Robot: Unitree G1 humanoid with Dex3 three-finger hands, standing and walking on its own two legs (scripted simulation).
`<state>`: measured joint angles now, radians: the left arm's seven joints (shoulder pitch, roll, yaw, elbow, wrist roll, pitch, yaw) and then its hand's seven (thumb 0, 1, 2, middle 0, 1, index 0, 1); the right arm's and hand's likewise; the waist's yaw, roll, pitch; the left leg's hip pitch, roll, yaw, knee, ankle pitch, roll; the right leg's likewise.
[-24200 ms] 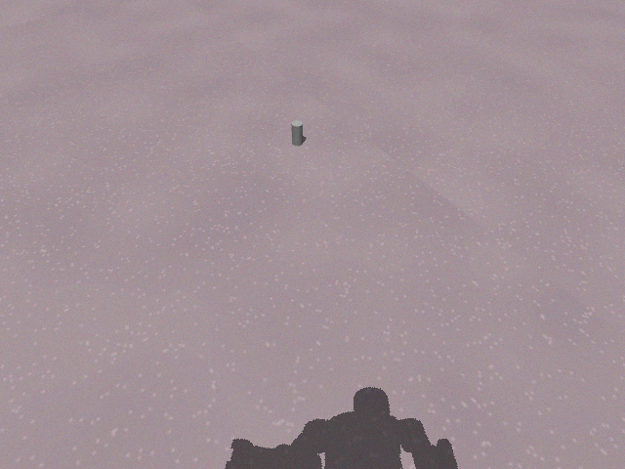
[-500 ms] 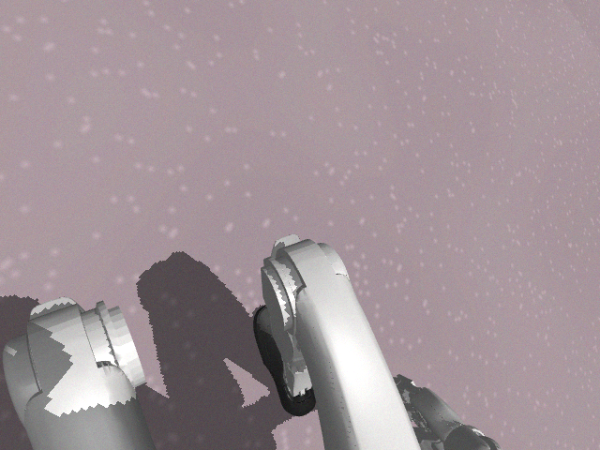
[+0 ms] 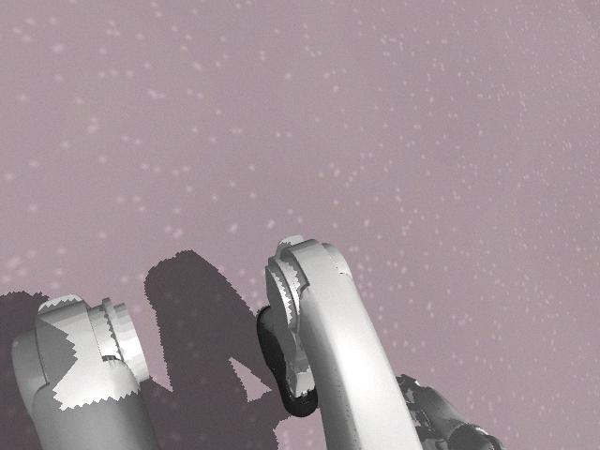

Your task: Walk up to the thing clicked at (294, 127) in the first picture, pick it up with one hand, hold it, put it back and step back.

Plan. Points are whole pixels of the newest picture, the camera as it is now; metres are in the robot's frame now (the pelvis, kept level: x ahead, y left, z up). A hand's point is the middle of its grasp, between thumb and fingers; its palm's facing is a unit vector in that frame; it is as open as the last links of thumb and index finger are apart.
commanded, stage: close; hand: left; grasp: from above
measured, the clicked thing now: out of the picture +0.45 +0.35 -0.24
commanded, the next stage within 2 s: settle in 0.36 s
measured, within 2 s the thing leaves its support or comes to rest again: leaves its support in 0.76 s
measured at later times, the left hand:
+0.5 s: hand out of the picture +0.44 +0.35 -0.21, palm faces -0.43 -0.14 -0.89, open 9.0 cm
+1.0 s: hand out of the picture +0.45 +0.37 -0.15, palm faces -0.37 -0.10 -0.92, open 8.6 cm
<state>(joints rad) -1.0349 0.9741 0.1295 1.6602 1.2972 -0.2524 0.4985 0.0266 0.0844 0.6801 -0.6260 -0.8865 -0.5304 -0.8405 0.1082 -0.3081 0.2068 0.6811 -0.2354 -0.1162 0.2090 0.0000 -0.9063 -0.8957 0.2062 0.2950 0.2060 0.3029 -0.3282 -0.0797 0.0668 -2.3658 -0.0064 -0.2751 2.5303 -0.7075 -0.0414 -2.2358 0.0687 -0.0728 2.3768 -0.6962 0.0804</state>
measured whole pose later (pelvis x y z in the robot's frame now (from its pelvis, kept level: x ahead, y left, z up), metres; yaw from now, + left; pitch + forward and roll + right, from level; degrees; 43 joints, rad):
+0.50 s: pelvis +0.00 +0.00 +0.00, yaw +0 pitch +29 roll -13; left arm -1.07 0.99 0.11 1.70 1.30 -0.25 0.52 0.04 0.11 0.63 -0.77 -0.83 -0.64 -0.81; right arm 0.11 -0.31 0.22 0.69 -0.24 -0.14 0.19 0.00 -0.91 -0.90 0.21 0.29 0.21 0.30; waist -0.33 -0.08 0.08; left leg -2.37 0.00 -0.28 2.53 -0.70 -0.04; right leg -2.24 0.07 -0.07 2.38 -0.68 0.08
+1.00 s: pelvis +0.00 +0.00 +0.01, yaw +2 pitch +33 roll -13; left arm -0.96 0.85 0.10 1.38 1.24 -0.17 0.36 0.03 0.12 0.62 -0.80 -0.79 -0.70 -0.77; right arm 0.15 -0.29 0.11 0.69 -0.17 -0.07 0.20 0.00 -0.93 -0.90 0.21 0.29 0.21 0.30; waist -0.26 -0.01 -0.04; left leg -2.37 -0.02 -0.23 2.47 -0.70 -0.03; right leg -2.24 0.03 -0.05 2.34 -0.71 0.06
